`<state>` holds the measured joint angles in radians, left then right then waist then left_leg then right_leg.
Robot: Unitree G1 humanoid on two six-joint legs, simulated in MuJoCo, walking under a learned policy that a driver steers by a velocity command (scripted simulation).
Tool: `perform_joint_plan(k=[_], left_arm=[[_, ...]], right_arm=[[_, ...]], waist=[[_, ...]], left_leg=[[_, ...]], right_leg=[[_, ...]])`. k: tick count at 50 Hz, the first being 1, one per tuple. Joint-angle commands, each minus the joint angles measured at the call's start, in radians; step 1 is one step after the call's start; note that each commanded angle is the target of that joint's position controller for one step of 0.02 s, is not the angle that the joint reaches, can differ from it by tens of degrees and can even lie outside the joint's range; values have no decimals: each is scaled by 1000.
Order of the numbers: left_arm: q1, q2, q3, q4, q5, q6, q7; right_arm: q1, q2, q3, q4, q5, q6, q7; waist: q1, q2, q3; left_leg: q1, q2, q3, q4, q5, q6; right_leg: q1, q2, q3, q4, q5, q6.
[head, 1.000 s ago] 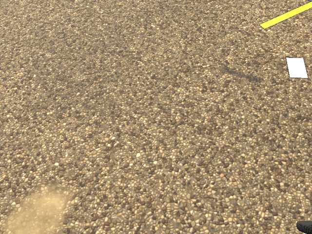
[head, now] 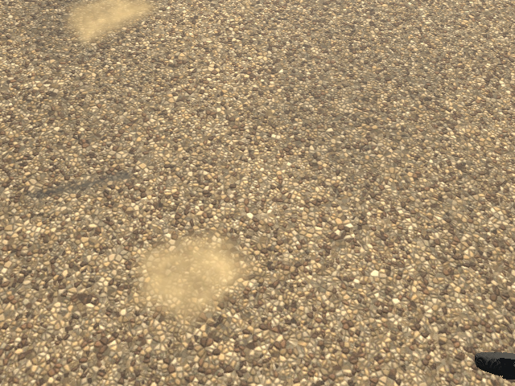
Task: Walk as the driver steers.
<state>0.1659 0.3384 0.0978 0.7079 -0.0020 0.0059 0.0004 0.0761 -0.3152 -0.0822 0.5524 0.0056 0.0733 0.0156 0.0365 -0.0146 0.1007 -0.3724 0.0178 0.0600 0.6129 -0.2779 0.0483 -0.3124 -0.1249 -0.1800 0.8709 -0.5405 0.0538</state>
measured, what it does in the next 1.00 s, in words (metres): walks ahead, turning right: right foot, then left foot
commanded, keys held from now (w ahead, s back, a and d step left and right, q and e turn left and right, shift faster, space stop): e+shift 0.40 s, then w+e+shift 0.40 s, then w+q+shift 0.20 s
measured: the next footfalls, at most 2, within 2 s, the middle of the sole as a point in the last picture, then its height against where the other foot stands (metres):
right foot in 0.52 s outside the picture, level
left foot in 0.92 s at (334, 363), level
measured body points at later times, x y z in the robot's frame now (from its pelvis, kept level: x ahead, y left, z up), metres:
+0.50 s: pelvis +0.03 -0.02 +0.00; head +0.06 -0.06 +0.45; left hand +0.25 +0.21 -0.08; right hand +0.10 -0.34 -0.11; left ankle +0.03 +0.10 -0.73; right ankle -0.03 -0.11 -0.72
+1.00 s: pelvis +0.30 -0.16 -0.01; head +0.32 -0.18 +0.43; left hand +0.49 +0.07 -0.13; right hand +0.27 -0.48 -0.11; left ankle +0.42 -0.13 -0.73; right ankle +0.03 -0.12 -0.64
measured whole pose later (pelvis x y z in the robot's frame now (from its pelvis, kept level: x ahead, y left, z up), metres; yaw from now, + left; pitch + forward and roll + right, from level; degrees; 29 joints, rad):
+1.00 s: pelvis +0.30 -0.16 -0.01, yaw -37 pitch +2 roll +2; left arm 0.40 0.33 0.06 0.83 0.03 -0.06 -0.01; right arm 0.15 -0.32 -0.04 0.72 -0.04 -0.05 0.03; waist 0.01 -0.03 0.02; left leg -0.50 -0.05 0.05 0.67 -0.21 0.06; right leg -0.08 0.06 0.15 1.01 -0.42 -0.09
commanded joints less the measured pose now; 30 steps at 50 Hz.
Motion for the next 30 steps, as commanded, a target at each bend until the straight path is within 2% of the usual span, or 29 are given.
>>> perform_joint_plan(k=[1,2,3,4,5,6,8,9,13,17,20,21,22,23,24,25,26,27,28,29,30], left_arm=[[-51,102,8,-78,-18,-6,3],[-27,72,-1,-57,-19,3,13],[-5,66,-4,-34,-5,13,22],[35,66,-3,-10,-2,23,23],[70,67,-1,4,-9,29,24],[81,71,-1,3,-16,31,25],[42,88,0,-26,-21,35,27],[24,88,-1,-42,-21,38,27],[-1,63,-4,-85,-20,54,17],[-9,32,-9,-122,-16,58,-3],[-4,33,-4,-149,-22,68,-20],[1,32,-3,-154,-30,74,-25],[11,35,-1,-156,-37,77,-31],[44,41,4,-144,-41,75,-36],[123,52,13,-104,-43,68,-34],[256,81,31,-39,-46,59,-23],[445,170,65,20,-47,45,-7],[424,288,77,-29,-29,-7,-17],[329,202,51,-64,-23,-50,-25],[266,156,29,-77,-24,-71,-20],[238,120,16,-89,-31,-76,-16]], right_arm=[[136,-142,-27,-24,-27,-53,-14],[74,-88,-11,-3,-12,-63,-16],[22,-44,7,9,-8,-69,-20],[-12,-30,17,20,-21,-78,-24],[-30,-30,19,29,-39,-85,-28],[-44,-44,14,34,-47,-89,-34],[-32,-95,-4,47,-42,-80,-47],[-14,-107,-9,57,-38,-73,-53],[5,-98,-14,77,-33,-62,-61],[-6,-113,-29,83,-29,-63,-52],[-7,-137,-44,84,-12,-62,-40],[18,-153,-52,89,1,-65,-32],[36,-165,-57,97,15,-72,-23],[21,-169,-59,103,31,-79,-17],[-14,-157,-57,106,38,-84,-16],[-43,-111,-45,105,28,-89,-14],[-113,-29,-20,79,11,-98,-6],[-202,-2,-8,-20,6,-128,-9],[-260,-71,-17,-34,34,-167,7],[-226,-97,-22,-30,48,-193,23],[-148,-117,-28,9,26,-208,26]], waist=[[-113,137,-343],[-72,114,-274],[-46,117,-232],[-22,136,-213],[-8,147,-204],[-5,156,-193],[-33,161,-153],[-48,152,-139],[-68,125,-94],[-63,108,-113],[-54,120,-157],[-60,121,-187],[-55,119,-196],[-25,114,-186],[22,101,-171],[76,42,-164],[154,-195,-146],[128,-337,-77],[125,-159,-53],[67,-151,-23],[23,-87,-28]], left_leg=[[417,369,-342,-211,715,298],[356,287,-256,-231,550,224],[284,248,-194,-249,493,181],[200,226,-130,-266,532,173],[164,215,-82,-281,535,169],[159,212,-52,-291,506,165],[188,235,-51,-311,422,176],[209,261,-66,-323,365,186],[253,325,-87,-358,201,206],[285,341,-14,-321,331,199],[325,359,38,-256,483,170],[335,374,40,-272,335,156],[317,383,33,-300,85,140],[258,371,40,-314,-166,115],[161,340,72,-282,-338,82],[41,280,132,-150,-395,41],[-203,165,239,293,-349,-27],[-648,-41,49,595,-409,-82],[-736,4,-128,672,-310,-55],[-731,29,-151,642,-196,-33],[-675,51,-149,595,-104,-30]], right_leg=[[-314,25,189,395,-116,21],[-295,7,198,299,-50,14],[-238,4,200,239,37,24],[-146,22,198,231,118,37],[-96,42,205,209,161,47],[-82,47,202,169,181,54],[-130,47,178,132,181,58],[-163,37,179,129,170,59],[-249,-4,179,113,140,57],[-213,-9,135,27,113,35],[-150,13,92,-64,111,2],[-118,22,74,-93,108,-18],[-72,21,67,-129,104,-46],[2,35,47,-191,119,-78],[121,70,11,-260,139,-114],[278,106,13,-308,105,-161],[468,-18,278,-447,-32,-267],[533,-228,978,-658,-313,-472],[515,-283,1004,-755,-344,-481],[484,-259,919,-750,-268,-441],[455,-212,809,-720,-172,-401]])
Keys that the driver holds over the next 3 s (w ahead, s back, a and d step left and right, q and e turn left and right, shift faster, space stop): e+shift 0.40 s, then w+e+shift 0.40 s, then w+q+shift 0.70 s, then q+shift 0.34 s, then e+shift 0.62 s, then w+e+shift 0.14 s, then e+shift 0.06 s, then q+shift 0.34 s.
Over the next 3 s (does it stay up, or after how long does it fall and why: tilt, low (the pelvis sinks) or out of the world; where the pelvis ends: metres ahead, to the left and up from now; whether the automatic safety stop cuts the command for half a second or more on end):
stays up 1.23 -0.56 0.02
